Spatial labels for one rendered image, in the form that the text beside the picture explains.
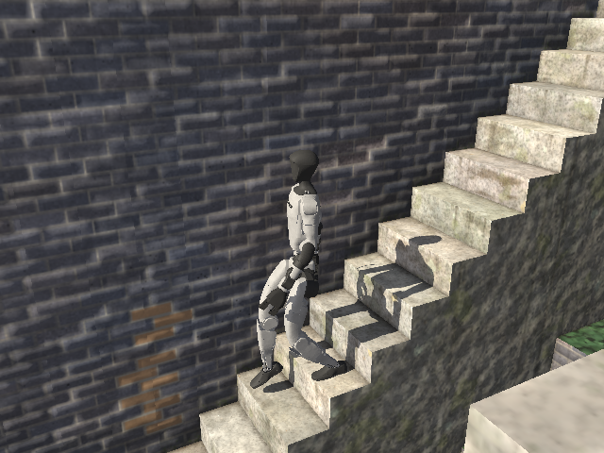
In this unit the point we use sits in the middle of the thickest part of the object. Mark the stairs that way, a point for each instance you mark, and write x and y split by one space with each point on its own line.
465 298

